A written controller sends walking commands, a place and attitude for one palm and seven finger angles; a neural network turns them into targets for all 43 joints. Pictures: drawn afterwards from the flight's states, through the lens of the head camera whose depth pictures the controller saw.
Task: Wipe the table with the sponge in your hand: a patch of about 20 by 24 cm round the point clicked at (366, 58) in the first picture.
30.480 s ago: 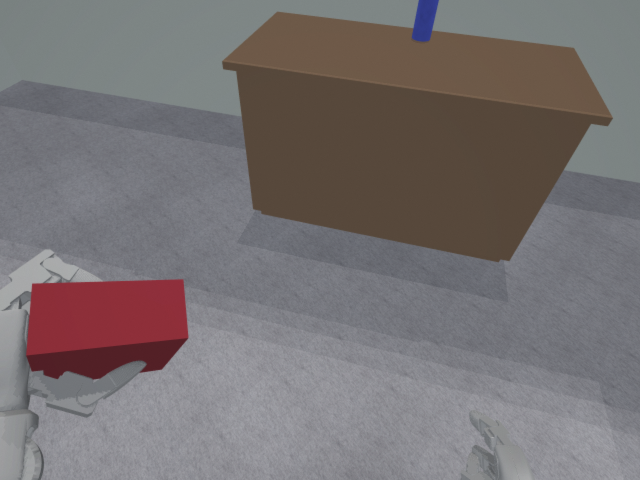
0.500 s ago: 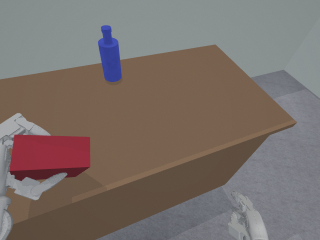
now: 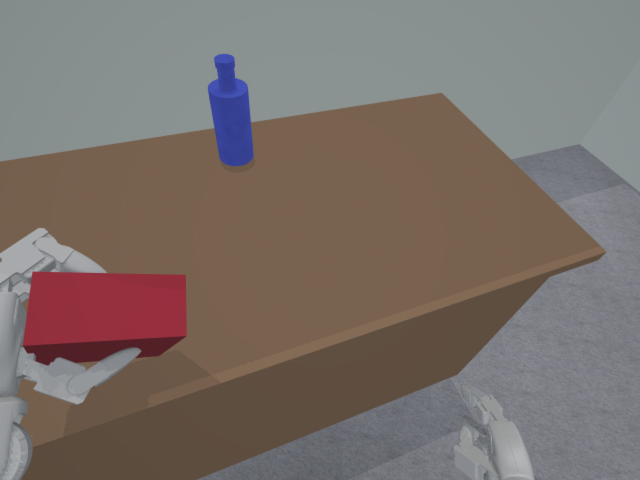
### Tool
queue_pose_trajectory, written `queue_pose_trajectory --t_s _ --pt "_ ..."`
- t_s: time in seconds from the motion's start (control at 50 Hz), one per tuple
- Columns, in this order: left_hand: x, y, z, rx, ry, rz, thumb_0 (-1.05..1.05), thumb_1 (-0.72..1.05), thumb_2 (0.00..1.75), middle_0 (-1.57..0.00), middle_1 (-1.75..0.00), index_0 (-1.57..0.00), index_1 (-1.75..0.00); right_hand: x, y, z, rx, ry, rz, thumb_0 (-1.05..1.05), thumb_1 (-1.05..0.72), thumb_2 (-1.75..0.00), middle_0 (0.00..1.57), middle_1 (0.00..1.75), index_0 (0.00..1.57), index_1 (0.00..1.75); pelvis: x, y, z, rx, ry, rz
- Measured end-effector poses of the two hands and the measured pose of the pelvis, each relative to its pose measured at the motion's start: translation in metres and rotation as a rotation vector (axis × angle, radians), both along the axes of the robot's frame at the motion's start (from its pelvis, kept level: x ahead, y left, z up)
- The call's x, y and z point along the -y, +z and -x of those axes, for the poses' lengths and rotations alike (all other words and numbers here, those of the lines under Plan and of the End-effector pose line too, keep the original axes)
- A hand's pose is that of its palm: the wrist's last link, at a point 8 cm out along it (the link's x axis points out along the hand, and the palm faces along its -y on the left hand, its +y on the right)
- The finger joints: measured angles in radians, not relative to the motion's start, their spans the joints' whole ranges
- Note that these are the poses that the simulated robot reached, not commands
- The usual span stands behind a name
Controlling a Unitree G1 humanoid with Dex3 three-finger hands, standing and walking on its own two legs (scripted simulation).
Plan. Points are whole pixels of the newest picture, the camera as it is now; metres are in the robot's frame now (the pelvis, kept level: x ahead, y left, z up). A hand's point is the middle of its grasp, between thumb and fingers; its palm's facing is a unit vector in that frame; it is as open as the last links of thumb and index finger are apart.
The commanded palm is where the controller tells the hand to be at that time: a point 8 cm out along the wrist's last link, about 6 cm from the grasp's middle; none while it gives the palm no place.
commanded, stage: look again from close up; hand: left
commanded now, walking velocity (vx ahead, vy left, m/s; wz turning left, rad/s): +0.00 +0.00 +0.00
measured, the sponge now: (129, 321) +0.23 +0.22 +0.12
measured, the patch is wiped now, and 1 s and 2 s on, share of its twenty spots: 0.00 0.00 0.00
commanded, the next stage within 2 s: come to a stop and stand still in 0.10 s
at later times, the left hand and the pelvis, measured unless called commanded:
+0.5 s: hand (32, 254) +0.25 +0.28 +0.20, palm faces +0.47 -0.73 -0.49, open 9.9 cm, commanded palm +0.15 +0.27 +0.17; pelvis -0.01 -0.01 +0.00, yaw +0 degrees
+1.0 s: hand (83, 302) +0.22 +0.23 +0.17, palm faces +0.37 -0.86 -0.36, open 9.9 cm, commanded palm +0.16 +0.27 +0.17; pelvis +0.00 -0.01 +0.00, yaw -1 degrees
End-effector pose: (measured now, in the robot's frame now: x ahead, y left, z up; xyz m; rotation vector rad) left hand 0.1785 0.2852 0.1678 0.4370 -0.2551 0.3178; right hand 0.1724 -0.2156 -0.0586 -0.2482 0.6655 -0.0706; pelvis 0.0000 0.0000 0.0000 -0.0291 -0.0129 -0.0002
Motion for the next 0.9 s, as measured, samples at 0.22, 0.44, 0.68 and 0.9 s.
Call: queue_pose_trajectory --t_s 0.22,0.44,0.68,0.9 --pt "0.002 -0.004 -0.001 -0.019 0.015 0.005 -0.01 -0.48 1.02 -0.75 -1.36 -0.76 -1.35 0.011 -0.004 0.013 -0.023 -0.029 0.005 0.01 -0.9 -0.89 0.21 0.3 0.21 0.3 0.003 0.001 0.003 -0.002 -0.004 0.0" --pt "-0.004 0.015 -0.014 0.023 -0.016 -0.163 -0.01 -0.48 1.02 -0.76 -1.35 -0.77 -1.34 0.013 -0.009 0.013 -0.048 0.012 0.032 0.01 -0.9 -0.89 0.21 0.3 0.21 0.3 0.008 -0.002 0.004 -0.018 0.009 0.006" --pt "0.026 -0.006 -0.013 -0.093 -0.1 -0.051 -0.01 -0.47 1.02 -0.75 -1.36 -0.76 -1.35 0.009 -0.023 0.021 -0.028 -0.049 -0.1 0.01 -0.9 -0.89 0.21 0.3 0.21 0.3 0.0 -0.006 0.002 -0.003 -0.038 -0.014" --pt "-0.002 -0.001 -0.006 -0.009 0.035 -0.028 -0.01 -0.48 1.02 -0.75 -1.35 -0.77 -1.34 0.014 -0.009 0.013 -0.02 0.0 -0.009 0.01 -0.9 -0.89 0.21 0.3 0.21 0.3 0.01 -0.004 0.005 0.011 -0.015 -0.005"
